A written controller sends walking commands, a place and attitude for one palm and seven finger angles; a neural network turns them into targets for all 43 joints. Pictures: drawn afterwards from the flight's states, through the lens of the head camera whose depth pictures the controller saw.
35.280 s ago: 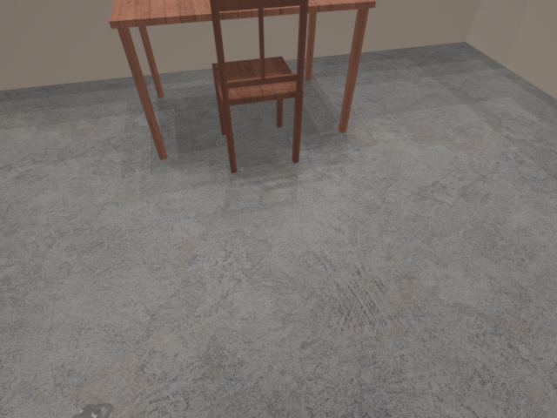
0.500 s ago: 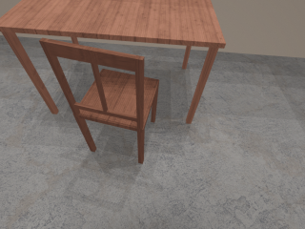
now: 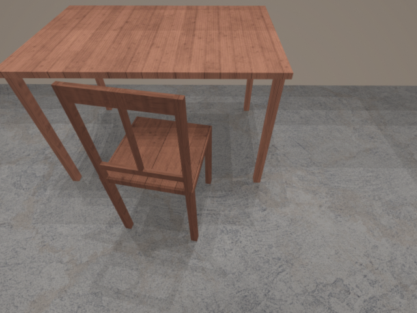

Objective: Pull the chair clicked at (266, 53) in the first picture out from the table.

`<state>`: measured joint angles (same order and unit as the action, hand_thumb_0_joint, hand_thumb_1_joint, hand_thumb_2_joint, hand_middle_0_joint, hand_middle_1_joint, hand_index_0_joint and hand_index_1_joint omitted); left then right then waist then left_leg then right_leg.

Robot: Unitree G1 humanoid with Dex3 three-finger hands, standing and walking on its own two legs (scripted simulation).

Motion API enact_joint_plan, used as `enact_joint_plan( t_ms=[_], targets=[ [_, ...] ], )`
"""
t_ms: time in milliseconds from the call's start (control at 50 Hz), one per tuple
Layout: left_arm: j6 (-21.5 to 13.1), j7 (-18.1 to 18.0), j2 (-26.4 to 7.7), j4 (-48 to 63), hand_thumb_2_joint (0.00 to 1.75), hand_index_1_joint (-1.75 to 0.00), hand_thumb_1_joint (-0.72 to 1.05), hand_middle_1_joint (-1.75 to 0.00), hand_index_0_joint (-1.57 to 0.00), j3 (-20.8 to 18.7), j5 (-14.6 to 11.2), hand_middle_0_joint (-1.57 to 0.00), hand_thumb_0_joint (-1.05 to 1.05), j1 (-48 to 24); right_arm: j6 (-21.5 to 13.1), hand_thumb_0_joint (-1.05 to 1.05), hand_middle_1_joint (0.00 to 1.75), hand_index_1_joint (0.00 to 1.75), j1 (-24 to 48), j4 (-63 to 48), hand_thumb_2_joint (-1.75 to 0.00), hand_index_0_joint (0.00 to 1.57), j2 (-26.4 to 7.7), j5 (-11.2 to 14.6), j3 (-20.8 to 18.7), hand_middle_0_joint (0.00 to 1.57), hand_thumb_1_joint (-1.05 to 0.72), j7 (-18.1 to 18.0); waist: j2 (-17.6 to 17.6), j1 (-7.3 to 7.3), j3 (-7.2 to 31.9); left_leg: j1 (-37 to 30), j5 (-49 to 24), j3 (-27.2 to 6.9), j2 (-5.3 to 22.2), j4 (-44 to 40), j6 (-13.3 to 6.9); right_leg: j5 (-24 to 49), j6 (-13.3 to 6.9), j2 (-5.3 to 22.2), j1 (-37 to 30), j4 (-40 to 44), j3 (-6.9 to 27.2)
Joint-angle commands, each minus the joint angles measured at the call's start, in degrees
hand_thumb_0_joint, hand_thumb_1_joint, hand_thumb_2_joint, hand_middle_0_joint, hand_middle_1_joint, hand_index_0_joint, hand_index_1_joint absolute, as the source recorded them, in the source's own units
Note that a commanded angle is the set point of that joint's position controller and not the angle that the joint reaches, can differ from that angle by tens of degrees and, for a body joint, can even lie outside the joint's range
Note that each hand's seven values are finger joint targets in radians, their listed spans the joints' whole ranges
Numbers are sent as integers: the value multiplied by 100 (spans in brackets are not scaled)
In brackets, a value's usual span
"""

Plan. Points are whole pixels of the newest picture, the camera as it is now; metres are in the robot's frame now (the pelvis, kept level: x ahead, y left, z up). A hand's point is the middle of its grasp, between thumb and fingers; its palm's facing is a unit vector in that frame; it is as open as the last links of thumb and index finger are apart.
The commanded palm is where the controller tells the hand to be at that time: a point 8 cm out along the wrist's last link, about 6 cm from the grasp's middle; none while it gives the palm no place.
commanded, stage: let the arm hang, fingers relaxed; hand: left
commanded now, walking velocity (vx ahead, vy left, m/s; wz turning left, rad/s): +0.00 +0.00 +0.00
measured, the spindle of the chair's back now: (132, 141) +0.64 +0.28 -0.11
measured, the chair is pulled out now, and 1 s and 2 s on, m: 0.13 0.13 0.13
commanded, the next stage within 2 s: look to check the result in 0.16 s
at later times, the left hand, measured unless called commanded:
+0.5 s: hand out of the picture +0.00 +0.17 -0.17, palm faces +0.02 -0.98 -0.19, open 7.4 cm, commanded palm none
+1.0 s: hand out of the picture +0.02 +0.18 -0.17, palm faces +0.02 -0.98 -0.20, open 7.4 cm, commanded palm none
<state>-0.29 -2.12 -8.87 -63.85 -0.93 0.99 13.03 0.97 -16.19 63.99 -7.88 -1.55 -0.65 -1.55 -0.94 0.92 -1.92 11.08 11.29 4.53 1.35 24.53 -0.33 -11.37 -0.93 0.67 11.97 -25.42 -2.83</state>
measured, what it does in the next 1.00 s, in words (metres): stands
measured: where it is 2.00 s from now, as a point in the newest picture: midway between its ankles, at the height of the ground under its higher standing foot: outside the picture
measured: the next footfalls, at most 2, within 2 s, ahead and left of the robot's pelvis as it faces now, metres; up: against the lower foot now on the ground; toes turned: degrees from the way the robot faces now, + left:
left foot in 1.66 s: +0.19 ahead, +0.11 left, +0.00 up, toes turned +4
right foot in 1.86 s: +0.19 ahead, -0.14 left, +0.00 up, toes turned +0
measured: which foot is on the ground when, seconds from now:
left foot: down 0.00-1.00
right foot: down 0.00-1.00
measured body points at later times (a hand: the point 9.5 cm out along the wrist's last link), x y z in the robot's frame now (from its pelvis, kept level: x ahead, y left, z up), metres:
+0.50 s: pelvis +0.00 +0.00 +0.00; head +0.02 +0.00 +0.45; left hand +0.00 +0.22 -0.16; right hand -0.01 -0.22 -0.16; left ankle +0.02 +0.12 -0.74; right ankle +0.03 -0.11 -0.74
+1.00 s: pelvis +0.01 +0.00 +0.00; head +0.02 +0.00 +0.45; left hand +0.02 +0.23 -0.16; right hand +0.01 -0.21 -0.16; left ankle +0.02 +0.12 -0.74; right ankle +0.03 -0.11 -0.74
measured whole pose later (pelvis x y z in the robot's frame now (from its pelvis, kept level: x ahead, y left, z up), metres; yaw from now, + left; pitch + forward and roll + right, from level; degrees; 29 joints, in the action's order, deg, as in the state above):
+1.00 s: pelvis +0.01 +0.00 +0.00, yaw +0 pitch -2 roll +0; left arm -0.4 -1.8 -8.6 -65.1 -0.6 0.9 13.9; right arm 0.7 -14.9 64.7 -8.0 -1.3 -0.4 -1.7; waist -0.1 0.5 -3.3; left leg 9.6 11.0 4.6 1.1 22.3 -0.4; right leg -11.0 -0.6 0.8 10.5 -23.2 -2.7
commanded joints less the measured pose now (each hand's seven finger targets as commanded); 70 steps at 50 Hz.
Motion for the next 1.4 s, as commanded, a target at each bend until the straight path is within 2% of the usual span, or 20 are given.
enact_joint_plan(
  t_ms=[0, 180, 300, 380, 400, 440, 520, 620, 660, 800, 1060, 1100, 1160, 1200, 1240, 1280, 1320, 1340, 1360, 1380],
  targets=[
    [-50, -32, -564, 109, 90, -30, 90, -30, -20, -67, 1, -20, 0, 333, -73, 0, 30, 30, -319, -149, -90, 20, -536, 11, -91, 20, -90, -25, 105, -49, -335, 167, 184, -605, 459, -618, -134, -235, -119, 491, 244, 741, 585],
    [-70, -16, -592, 79, 90, -30, 90, -30, -20, -62, -14, -20, 0, 293, -87, 0, 30, 30, -326, -112, -90, 20, -593, 7, -80, 20, -90, -34, 138, -27, -138, 19, 70, -591, 468, -644, -117, -142, -116, 504, 98, 795, 624],
    [-55, -20, -571, 14, 90, -30, 90, -30, -20, -59, 1, -20, 0, 356, -59, 0, 30, 30, -286, -122, -90, 20, -599, 18, -89, 20, -90, -36, 87, -23, -338, 20, 339, -592, 465, -711, -105, -384, -117, 498, 273, 884, 599],
    [-70, -17, -537, -4, 90, -30, 90, -30, -20, -50, -9, -20, 0, 380, -83, 0, 30, 30, -309, -95, -90, 20, -578, 16, -86, 20, -90, -44, 83, -14, -165, -70, 118, -578, 461, -664, -119, -176, -119, 510, 172, 833, 620],
    [-78, -26, -546, 2, 90, -30, 90, -30, -20, -55, -2, -20, 0, 398, -76, 0, 30, 30, -317, -115, -90, 20, -586, 28, -94, 20, -90, -47, 189, -14, -189, -93, 96, -576, 478, -644, -111, -180, -111, 496, 192, 850, 612],
    [-70, -22, -523, -5, 90, -30, 90, -30, -20, -54, -7, -20, 0, 402, -82, 0, 30, 30, -309, -92, -90, 20, -565, 23, -89, 20, -90, -49, 50, -16, -182, -73, 75, -570, 471, -651, -114, -148, -111, 505, 172, 835, 620],
    [-68, -26, -498, -12, 90, -30, 90, -30, -20, -44, -2, -20, 0, 412, -73, 0, 30, 30, -306, -86, -90, 20, -551, 24, -86, 20, -90, -48, 149, -10, -315, -10, 171, -578, 474, -680, -110, -242, -104, 496, 229, 864, 609],
    [-67, -23, -495, -9, 90, -30, 90, -30, -20, -47, 0, -20, 0, 437, -90, 0, 30, 30, -266, -97, -90, 20, -551, 24, -90, 20, -90, -51, -3, -28, -213, -68, 51, -595, 484, -671, -124, -91, -100, 498, 173, 806, 583],
    [-77, -22, -506, -6, 90, -30, 90, -30, -20, -50, -4, -20, 0, 427, -104, 0, 30, 30, -272, -99, -90, 20, -554, 29, -90, 20, -90, -53, 99, -29, -109, -104, -55, -600, 495, -665, -128, 21, -97, 499, 83, 775, 582],
    [-70, -26, -524, -8, 90, -30, 90, -30, -20, -45, -2, -20, 0, 411, -92, 0, 30, 30, -230, -95, -90, 20, -580, 33, -82, 20, -90, -49, 125, -40, -279, -54, 55, -623, 502, -724, -117, -106, -89, 489, 152, 810, 550],
    [-82, -15, -550, -19, 90, -30, 90, -30, -20, -40, -5, -20, 0, 405, -129, 0, 30, 30, -193, -50, -90, 20, -603, 34, -65, 20, -90, -52, 79, -53, -140, -179, -254, -599, 511, -734, -120, 193, -77, 523, 5, 781, 547],
    [-94, -17, -526, -73, 90, -30, 90, -30, -20, -16, -10, -20, 0, 420, -114, 0, 30, 30, -192, -31, -90, 20, -607, 29, -62, 20, -90, -53, 189, -31, -193, -252, 59, -590, 513, -804, -108, -113, -68, 490, 81, 895, 534],
    [-47, 23, -514, -78, 90, -30, 90, -30, -20, -48, 15, -20, 0, 442, -66, 0, 30, 30, -346, 47, -90, 20, -614, -23, -95, 20, -90, -41, 104, 12, -307, -130, 1257, -626, 510, -913, -145, -1067, -121, 364, 242, 714, 505],
    [-19, 64, -493, -27, 90, -30, 90, -30, -20, -89, 54, -20, 0, 494, -38, 0, 30, 30, -359, 1, -90, 20, -711, -37, -157, 20, -90, -27, -127, 8, -509, -10, 2003, -802, 657, -1076, -259, -1541, -154, 226, 547, 436, 362],
    [-25, 112, -431, 31, 90, -30, 90, -30, -20, -117, 76, -20, 0, 495, -55, 0, 30, 30, -408, -5, -90, 20, -778, -53, -200, 20, -90, -19, -342, 20, -636, 130, 2343, -1105, 897, -1285, -414, -1343, -166, 100, 644, -4, 197],
    [-61, 141, -344, 49, 90, -30, 90, -30, -20, -127, 85, -20, 0, 565, -103, 0, 30, 30, -424, -30, -90, 20, -819, -44, -230, 20, -90, -25, -428, -21, -643, 163, 2150, -1275, 1034, -1269, -541, -985, -182, 73, 576, -267, 90],
    [-89, 152, -366, 29, 90, -30, 90, -30, -20, -145, 74, -20, 0, 731, -129, 0, 30, 30, -381, -68, -90, 20, -786, -29, -243, 20, -90, -24, -363, -92, -640, 257, 1907, -1133, 972, -1056, -546, -903, -221, 133, 394, -170, 153],
    [-107, 152, -399, 16, 90, -30, 90, -30, -20, -164, 67, -20, 0, 835, -137, 0, 30, 30, -348, -94, -90, 20, -729, -24, -240, 20, -90, -21, -188, -130, -645, 389, 1767, -980, 842, -845, -486, -915, -266, 196, 225, -13, 305],
    [-131, 144, -453, -24, 90, -30, 90, -30, -20, -183, 61, -20, 0, 964, -144, 0, 30, 30, -269, -142, -90, 20, -645, -10, -225, 20, -90, -23, 200, -195, -726, 632, 1507, -701, 609, -425, -386, -947, -353, 339, 13, 255, 660],
    [-151, 119, -554, -100, 90, -30, 90, -30, -20, -218, 54, -20, 0, 1160, -156, 0, 30, 30, -201, -184, -90, 20, -511, 1, -193, 20, -90, -19, 792, -254, -718, 1002, 1205, -276, 275, 205, -252, -959, -505, 646, -375, 599, 1165]
  ],
)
